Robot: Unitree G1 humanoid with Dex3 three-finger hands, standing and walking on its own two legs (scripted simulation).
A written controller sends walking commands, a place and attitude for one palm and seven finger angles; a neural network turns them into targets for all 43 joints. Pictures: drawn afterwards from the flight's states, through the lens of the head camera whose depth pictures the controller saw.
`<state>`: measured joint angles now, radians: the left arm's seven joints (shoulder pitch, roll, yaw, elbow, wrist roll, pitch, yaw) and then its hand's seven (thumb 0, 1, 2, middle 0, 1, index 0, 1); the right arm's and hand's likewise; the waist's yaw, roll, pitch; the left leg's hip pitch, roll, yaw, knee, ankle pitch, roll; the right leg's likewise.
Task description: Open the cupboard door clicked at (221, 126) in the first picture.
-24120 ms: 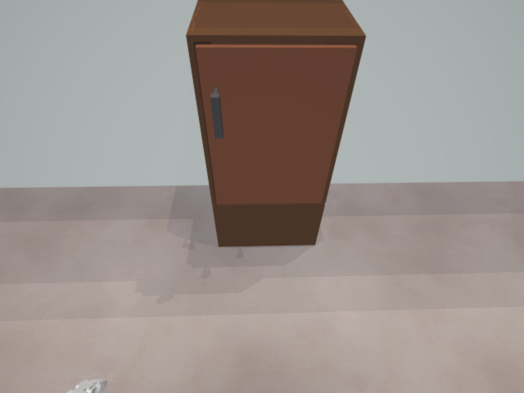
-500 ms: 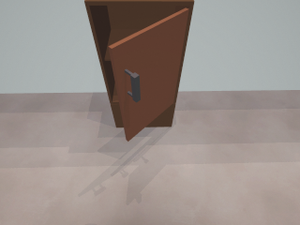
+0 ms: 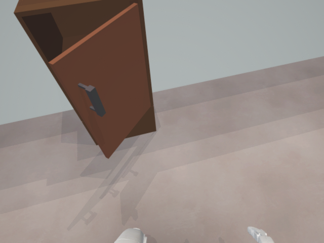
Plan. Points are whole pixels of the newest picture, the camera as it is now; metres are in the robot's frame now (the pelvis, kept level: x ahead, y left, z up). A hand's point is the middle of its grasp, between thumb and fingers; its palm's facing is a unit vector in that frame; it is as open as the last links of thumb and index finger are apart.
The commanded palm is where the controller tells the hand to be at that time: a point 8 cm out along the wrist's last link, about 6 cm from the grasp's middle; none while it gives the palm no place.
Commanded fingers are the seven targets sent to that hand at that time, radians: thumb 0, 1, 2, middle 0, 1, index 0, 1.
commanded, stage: walk to a spot facing it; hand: left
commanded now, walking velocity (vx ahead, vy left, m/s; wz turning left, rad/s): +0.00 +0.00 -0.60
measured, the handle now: (91, 99) +0.53 +0.31 -0.03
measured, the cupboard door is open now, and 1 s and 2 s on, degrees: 45 45 45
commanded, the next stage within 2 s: none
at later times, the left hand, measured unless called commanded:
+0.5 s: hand (94, 228) +0.16 +0.23 -0.17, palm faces -0.26 -0.93 -0.25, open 7.4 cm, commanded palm none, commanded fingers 0.00 0.90 0.90 -0.20 -0.30 -0.20 -0.30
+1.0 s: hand (137, 202) +0.24 +0.11 -0.17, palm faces -0.57 -0.80 -0.16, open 7.4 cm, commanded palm none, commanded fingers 0.00 0.90 0.90 -0.20 -0.30 -0.20 -0.30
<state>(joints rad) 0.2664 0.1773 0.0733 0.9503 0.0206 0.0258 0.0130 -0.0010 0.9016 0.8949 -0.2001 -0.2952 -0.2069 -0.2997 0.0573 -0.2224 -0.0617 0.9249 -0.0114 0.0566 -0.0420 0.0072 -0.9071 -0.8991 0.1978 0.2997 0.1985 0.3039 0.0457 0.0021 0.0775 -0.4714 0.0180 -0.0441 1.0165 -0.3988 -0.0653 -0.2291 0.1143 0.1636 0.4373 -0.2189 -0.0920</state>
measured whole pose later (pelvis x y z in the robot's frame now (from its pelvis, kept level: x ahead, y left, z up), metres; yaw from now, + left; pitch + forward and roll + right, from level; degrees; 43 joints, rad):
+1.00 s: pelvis +0.05 +0.01 -0.01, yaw -36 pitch +2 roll -2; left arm 0.18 0.24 0.08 0.90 0.03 0.06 -0.05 0.00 0.90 0.90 -0.20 -0.30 -0.21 -0.30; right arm 0.29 -0.19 -0.02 0.89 -0.04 -0.02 -0.02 0.00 -0.91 -0.90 0.20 0.30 0.20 0.30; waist -0.02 -0.03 0.03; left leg -0.28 0.08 0.08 0.54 -0.30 0.00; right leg -0.49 0.04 0.02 1.01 -0.45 0.00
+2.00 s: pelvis +0.28 -0.32 +0.00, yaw -64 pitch +1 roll +0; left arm 0.18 0.22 0.08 0.97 0.03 0.01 -0.05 0.00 0.91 0.90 -0.19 -0.29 -0.20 -0.30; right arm 0.38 -0.18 -0.04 1.04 -0.03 -0.07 -0.02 0.00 -0.93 -0.90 0.20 0.30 0.20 0.30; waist -0.01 -0.02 0.04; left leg -0.10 0.07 0.21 0.36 -0.27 -0.01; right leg -0.60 -0.10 -0.05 0.91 -0.17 0.00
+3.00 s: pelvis +0.38 -0.69 -0.01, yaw -51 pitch +3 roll -2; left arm 0.11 0.21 0.07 0.89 0.02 0.03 0.01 0.00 0.91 0.90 -0.20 -0.29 -0.20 -0.30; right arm 0.21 -0.19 -0.05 0.97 -0.03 0.02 0.00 0.01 -0.91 -0.90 0.20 0.30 0.20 0.30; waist -0.03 0.02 0.06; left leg -0.42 -0.03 -0.08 0.53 -0.16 0.03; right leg -0.47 -0.05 0.01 0.85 -0.41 0.07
